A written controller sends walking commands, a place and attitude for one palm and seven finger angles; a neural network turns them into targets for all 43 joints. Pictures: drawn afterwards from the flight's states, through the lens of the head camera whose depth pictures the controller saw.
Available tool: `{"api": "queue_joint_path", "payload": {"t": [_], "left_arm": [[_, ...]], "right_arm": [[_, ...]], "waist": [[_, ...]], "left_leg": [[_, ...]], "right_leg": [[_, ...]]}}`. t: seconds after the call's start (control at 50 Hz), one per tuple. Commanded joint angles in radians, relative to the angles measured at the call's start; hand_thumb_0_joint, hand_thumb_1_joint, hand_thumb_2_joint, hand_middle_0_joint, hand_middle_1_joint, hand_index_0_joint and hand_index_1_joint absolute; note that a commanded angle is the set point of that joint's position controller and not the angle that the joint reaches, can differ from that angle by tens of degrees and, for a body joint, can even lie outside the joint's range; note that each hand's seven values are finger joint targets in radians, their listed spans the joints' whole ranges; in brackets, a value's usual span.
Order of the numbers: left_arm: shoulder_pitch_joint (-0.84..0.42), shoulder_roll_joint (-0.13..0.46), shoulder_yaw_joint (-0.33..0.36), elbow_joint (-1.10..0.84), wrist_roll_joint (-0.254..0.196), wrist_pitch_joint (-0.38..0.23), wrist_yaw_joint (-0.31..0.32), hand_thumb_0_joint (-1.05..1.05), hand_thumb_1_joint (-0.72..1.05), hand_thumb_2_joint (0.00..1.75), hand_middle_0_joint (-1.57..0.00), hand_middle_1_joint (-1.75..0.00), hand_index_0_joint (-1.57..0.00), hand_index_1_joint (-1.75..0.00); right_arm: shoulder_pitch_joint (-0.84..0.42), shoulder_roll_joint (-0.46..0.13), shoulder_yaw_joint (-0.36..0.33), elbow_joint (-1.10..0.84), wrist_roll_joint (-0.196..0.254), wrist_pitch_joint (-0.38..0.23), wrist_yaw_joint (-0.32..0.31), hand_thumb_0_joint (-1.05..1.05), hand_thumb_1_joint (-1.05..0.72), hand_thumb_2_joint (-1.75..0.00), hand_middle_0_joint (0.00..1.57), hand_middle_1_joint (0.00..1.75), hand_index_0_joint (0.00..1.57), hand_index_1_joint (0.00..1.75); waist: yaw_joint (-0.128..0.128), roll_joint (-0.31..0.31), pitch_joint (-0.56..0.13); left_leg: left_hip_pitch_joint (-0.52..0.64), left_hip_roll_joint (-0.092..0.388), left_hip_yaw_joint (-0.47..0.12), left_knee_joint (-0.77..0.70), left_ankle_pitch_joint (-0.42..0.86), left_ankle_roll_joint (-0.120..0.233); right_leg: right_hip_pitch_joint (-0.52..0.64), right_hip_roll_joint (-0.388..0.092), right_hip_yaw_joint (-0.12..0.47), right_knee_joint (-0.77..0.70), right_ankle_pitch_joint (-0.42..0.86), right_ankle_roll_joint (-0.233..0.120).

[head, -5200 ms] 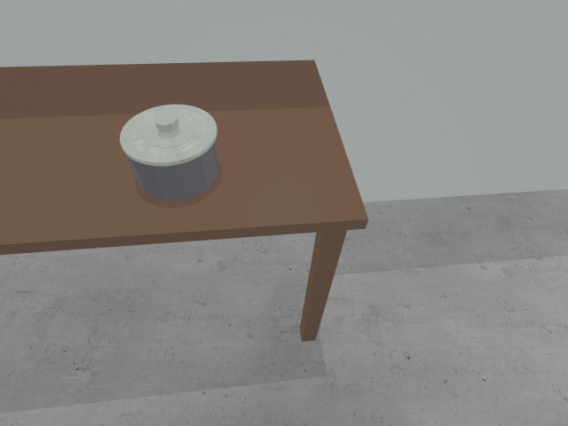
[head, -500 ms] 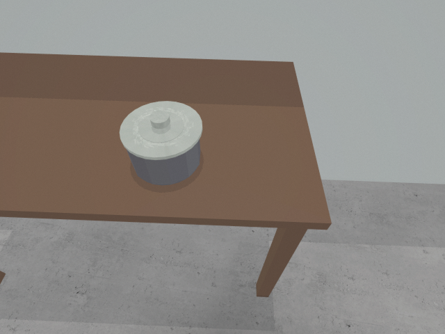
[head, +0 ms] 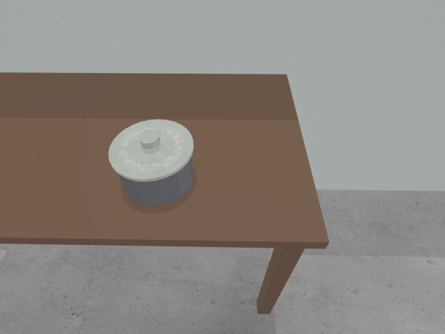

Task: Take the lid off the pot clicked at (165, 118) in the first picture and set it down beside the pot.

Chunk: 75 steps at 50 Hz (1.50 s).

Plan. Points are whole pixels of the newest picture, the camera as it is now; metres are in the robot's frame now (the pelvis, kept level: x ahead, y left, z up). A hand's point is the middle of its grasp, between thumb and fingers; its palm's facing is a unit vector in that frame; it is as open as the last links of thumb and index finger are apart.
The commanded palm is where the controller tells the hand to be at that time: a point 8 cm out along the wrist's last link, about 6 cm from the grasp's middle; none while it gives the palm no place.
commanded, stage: come to a stop and stand still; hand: left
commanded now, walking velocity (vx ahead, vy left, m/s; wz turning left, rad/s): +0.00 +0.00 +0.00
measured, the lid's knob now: (149, 139) +0.46 +0.18 +0.09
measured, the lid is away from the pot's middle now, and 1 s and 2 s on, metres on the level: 0.00 0.00 0.00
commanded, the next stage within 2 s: look again from close up in 0.32 s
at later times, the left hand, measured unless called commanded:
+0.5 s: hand out of the picture +0.02 +0.17 -0.17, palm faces +0.01 -0.98 -0.20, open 7.3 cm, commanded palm none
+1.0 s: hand out of the picture -0.01 +0.16 -0.17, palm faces +0.01 -0.98 -0.18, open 7.3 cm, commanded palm none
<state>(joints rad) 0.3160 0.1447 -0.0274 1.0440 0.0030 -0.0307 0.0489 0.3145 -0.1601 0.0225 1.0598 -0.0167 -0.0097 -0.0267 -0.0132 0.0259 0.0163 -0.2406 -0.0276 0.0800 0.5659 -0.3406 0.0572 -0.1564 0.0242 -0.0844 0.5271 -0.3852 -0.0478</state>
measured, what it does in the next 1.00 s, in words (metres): stands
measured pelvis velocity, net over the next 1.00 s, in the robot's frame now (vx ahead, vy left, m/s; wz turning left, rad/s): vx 0.00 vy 0.00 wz -0.01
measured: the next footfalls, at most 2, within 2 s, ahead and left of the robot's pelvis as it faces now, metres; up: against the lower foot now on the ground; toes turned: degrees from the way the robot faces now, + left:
none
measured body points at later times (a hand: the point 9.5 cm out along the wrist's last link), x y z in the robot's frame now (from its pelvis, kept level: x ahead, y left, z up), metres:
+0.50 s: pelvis +0.00 +0.00 +0.01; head +0.02 +0.00 +0.46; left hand +0.02 +0.23 -0.15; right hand +0.03 -0.23 -0.15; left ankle -0.02 +0.08 -0.73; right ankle -0.06 -0.08 -0.73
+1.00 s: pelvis +0.00 +0.00 +0.01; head +0.01 +0.00 +0.46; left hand -0.01 +0.21 -0.15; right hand -0.01 -0.22 -0.15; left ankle -0.02 +0.08 -0.73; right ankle -0.06 -0.08 -0.73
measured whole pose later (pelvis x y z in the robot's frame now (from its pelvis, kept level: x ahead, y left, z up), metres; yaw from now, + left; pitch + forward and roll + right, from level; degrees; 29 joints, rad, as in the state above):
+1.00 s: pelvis +0.00 +0.00 +0.01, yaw -1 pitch +0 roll +0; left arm 0.32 0.16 -0.03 1.07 0.00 -0.01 0.04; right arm 0.28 -0.14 0.03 1.14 0.00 -0.03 -0.04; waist 0.01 -0.03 0.04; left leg -0.15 -0.03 0.09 0.42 -0.26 0.05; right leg -0.09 0.03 -0.07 0.41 -0.32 -0.05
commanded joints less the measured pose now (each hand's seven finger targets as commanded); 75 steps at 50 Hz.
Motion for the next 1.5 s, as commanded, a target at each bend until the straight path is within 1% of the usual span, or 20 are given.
{"api": "queue_joint_path", "payload": {"t": [0.0,0.28,0.4,0.58,0.72,0.8,1.2,1.22,1.24,1.26,1.28,1.3,1.32,1.36,1.38,1.4,1.42,1.44,1.46,1.48], "left_arm": [[0.053,0.111,0.026,-0.048,0.001,-0.009,0.012,0.0,0.9,0.9,-0.2,-0.3,-0.2,-0.3],[0.046,0.134,0.031,-0.053,0.003,0.009,0.008,0.0,0.9,0.9,-0.2,-0.3,-0.2,-0.3],[0.046,0.128,0.028,-0.05,0.004,0.013,0.005,0.0,0.9,0.9,-0.2,-0.3,-0.2,-0.3],[0.06,0.133,0.028,-0.038,0.003,0.007,0.004,0.0,0.9,0.9,-0.2,-0.3,-0.2,-0.3],[0.077,0.119,0.023,-0.017,0.004,0.009,0.003,0.0,0.9,0.9,-0.2,-0.3,-0.2,-0.3],[0.085,0.115,0.024,-0.009,0.003,0.007,0.003,0.0,0.9,0.9,-0.2,-0.3,-0.2,-0.3],[0.102,0.095,0.022,0.014,0.003,0.006,0.004,0.0,0.9,0.9,-0.2,-0.3,-0.2,-0.3],[0.128,0.094,0.021,0.046,0.027,-0.026,0.037,0.0,0.9,0.9,-0.2,-0.3,-0.2,-0.3],[-0.502,0.215,-0.026,-1.182,-0.103,-0.162,0.034,0.0,0.9,0.9,-0.24,-0.35,-0.24,-0.35],[-0.186,0.219,0.02,-1.036,-0.032,-0.092,0.078,0.0,0.9,0.9,-0.29,-0.4,-0.29,-0.4],[-0.126,0.204,0.01,-0.997,-0.057,-0.024,0.114,0.0,0.9,0.9,-0.33,-0.44,-0.33,-0.44],[0.024,0.082,-0.041,-0.928,-0.054,0.036,0.114,0.0,0.9,0.9,-0.38,-0.49,-0.38,-0.49],[0.019,-0.024,-0.137,-0.94,-0.049,0.046,0.097,0.0,0.9,0.9,-0.42,-0.54,-0.42,-0.54],[0.155,-0.076,-0.15,-0.679,-0.002,0.049,0.072,0.0,0.9,0.9,-0.51,-0.64,-0.51,-0.64],[0.247,-0.084,-0.127,-0.568,0.012,0.048,0.058,0.0,0.9,0.9,-0.55,-0.68,-0.55,-0.68],[0.316,-0.05,-0.082,-0.546,0.018,0.046,0.041,0.0,0.9,0.9,-0.6,-0.73,-0.6,-0.73],[0.377,0.028,0.009,-0.568,0.013,0.032,0.024,0.0,0.9,0.9,-0.64,-0.78,-0.64,-0.78],[0.408,0.114,0.092,-0.673,0.001,0.004,0.011,0.0,0.9,0.9,-0.68,-0.83,-0.68,-0.83],[0.451,0.185,0.167,-0.803,-0.016,-0.024,0.005,0.0,0.9,0.9,-0.73,-0.88,-0.73,-0.88],[0.442,0.267,0.241,-0.895,-0.028,-0.047,0.011,0.0,0.9,0.9,-0.77,-0.92,-0.77,-0.92]], "right_arm": [[0.036,-0.095,-0.019,-0.036,0.005,-0.022,-0.009,0.0,-0.9,-0.9,0.2,0.3,0.2,0.3],[-0.005,-0.104,-0.017,-0.019,0.007,-0.023,-0.017,0.0,-0.9,-0.9,0.2,0.3,0.2,0.3],[-0.022,-0.11,-0.016,-0.016,0.008,-0.021,-0.015,0.0,-0.9,-0.9,0.2,0.3,0.2,0.3],[-0.007,-0.105,-0.014,0.005,0.011,-0.027,-0.013,0.0,-0.9,-0.9,0.2,0.3,0.2,0.3],[-0.001,-0.098,-0.012,0.026,0.012,-0.025,-0.012,0.0,-0.9,-0.9,0.2,0.3,0.2,0.3],[0.009,-0.099,-0.012,0.036,0.012,-0.029,-0.013,0.0,-0.9,-0.9,0.2,0.3,0.2,0.3],[0.031,-0.078,-0.011,0.064,0.015,-0.029,-0.016,0.0,-0.9,-0.9,0.2,0.3,0.2,0.3],[-0.039,-0.102,-0.013,-0.006,0.014,-0.032,-0.007,0.0,-0.9,-0.9,0.2,0.3,0.2,0.3],[-0.015,-0.23,-0.039,-0.338,0.084,-0.204,0.009,0.0,-0.9,-0.9,0.2,0.3,0.2,0.3],[-0.09,-0.173,-0.01,-0.296,0.081,-0.271,-0.027,0.0,-0.9,-0.9,0.2,0.3,0.2,0.3],[-0.117,-0.188,-0.019,-0.236,0.084,-0.281,-0.027,0.0,-0.9,-0.9,0.2,0.3,0.2,0.3],[-0.094,-0.171,-0.024,-0.254,0.09,-0.283,-0.023,0.0,-0.9,-0.9,0.2,0.3,0.2,0.3],[-0.106,-0.166,-0.012,-0.306,0.08,-0.294,-0.013,0.0,-0.9,-0.9,0.2,0.3,0.2,0.3],[-0.115,-0.197,-0.033,-0.318,0.047,-0.273,0.006,0.0,-0.9,-0.9,0.2,0.3,0.2,0.3],[-0.122,-0.205,-0.054,-0.345,0.045,-0.246,0.02,0.0,-0.9,-0.9,0.2,0.3,0.2,0.3],[-0.12,-0.211,-0.073,-0.368,0.035,-0.215,0.03,0.0,-0.9,-0.9,0.2,0.3,0.2,0.3],[-0.158,-0.211,-0.087,-0.397,0.031,-0.187,0.037,0.0,-0.9,-0.9,0.2,0.3,0.2,0.3],[-0.191,-0.212,-0.092,-0.442,0.031,-0.172,0.039,0.0,-0.9,-0.9,0.2,0.3,0.2,0.3],[-0.217,-0.204,-0.089,-0.489,0.032,-0.164,0.036,0.0,-0.9,-0.9,0.2,0.3,0.2,0.3],[-0.234,-0.202,-0.085,-0.52,0.036,-0.155,0.03,0.0,-0.9,-0.9,0.2,0.3,0.2,0.3]], "waist": [[0.005,-0.045,-0.016],[0.016,-0.017,0.0],[0.019,-0.03,0.038],[0.021,-0.043,0.004],[0.023,-0.039,0.049],[0.024,-0.031,0.024],[0.025,-0.026,0.052],[0.021,0.022,0.07],[0.011,0.189,-0.34],[0.032,0.363,-0.385],[0.037,0.296,-0.326],[0.019,0.194,-0.263],[0.001,0.068,-0.153],[-0.003,-0.173,0.004],[0.013,-0.239,0.031],[0.033,-0.307,0.03],[0.061,-0.341,0.037],[0.081,-0.333,0.01],[0.1,-0.285,-0.025],[0.108,-0.192,-0.055]], "left_leg": [[0.055,0.128,-0.143,-0.067,0.411,-0.004],[0.116,0.148,-0.15,-0.14,0.457,-0.004],[0.105,0.146,-0.151,-0.171,0.371,-0.002],[0.13,0.147,-0.149,-0.182,0.396,-0.001],[0.11,0.145,-0.149,-0.201,0.323,0.0],[0.128,0.147,-0.145,-0.195,0.367,0.001],[0.118,0.149,-0.146,-0.204,0.354,0.003],[0.045,0.141,-0.104,0.009,0.582,-0.027],[0.256,0.057,-0.161,-0.158,0.589,-0.071],[0.368,0.092,-0.149,-0.162,0.701,-0.085],[0.311,0.088,-0.154,-0.152,0.641,-0.107],[0.286,0.084,-0.156,-0.172,0.622,-0.088],[0.257,0.079,-0.161,-0.179,0.592,-0.067],[0.163,0.066,-0.154,-0.167,0.533,-0.019],[0.108,0.069,-0.156,-0.163,0.52,-0.015],[0.063,0.066,-0.14,-0.154,0.478,-0.017],[0.018,0.059,-0.121,-0.153,0.416,-0.022],[0.002,0.049,-0.103,-0.16,0.373,-0.025],[0.004,0.043,-0.094,-0.168,0.345,-0.028],[0.023,0.041,-0.087,-0.172,0.333,-0.032]], "right_leg": [[-0.003,-0.153,0.144,-0.057,0.537,-0.031],[0.005,-0.144,0.137,-0.114,0.443,-0.013],[-0.017,-0.146,0.143,-0.151,0.351,-0.006],[0.014,-0.151,0.142,-0.16,0.391,-0.006],[-0.016,-0.151,0.15,-0.183,0.312,-0.004],[-0.002,-0.155,0.147,-0.174,0.357,-0.007],[-0.016,-0.154,0.151,-0.188,0.341,-0.007],[-0.055,-0.178,0.168,-0.154,0.729,0.038],[0.05,-0.096,0.105,-0.093,0.552,0.006],[-0.006,-0.061,0.105,-0.088,0.386,-0.021],[-0.034,-0.056,0.057,-0.094,0.304,-0.004],[-0.024,-0.048,0.041,-0.114,0.321,-0.001],[-0.035,-0.044,0.019,-0.132,0.348,0.009],[-0.116,-0.031,-0.001,-0.15,0.39,0.028],[-0.126,-0.03,-0.005,-0.142,0.385,0.025],[-0.123,-0.031,-0.004,-0.131,0.391,0.029],[-0.105,-0.042,0.01,-0.136,0.379,0.032],[-0.068,-0.053,0.029,-0.147,0.363,0.035],[-0.025,-0.064,0.045,-0.153,0.33,0.034],[0.006,-0.075,0.054,-0.159,0.324,0.028]]}}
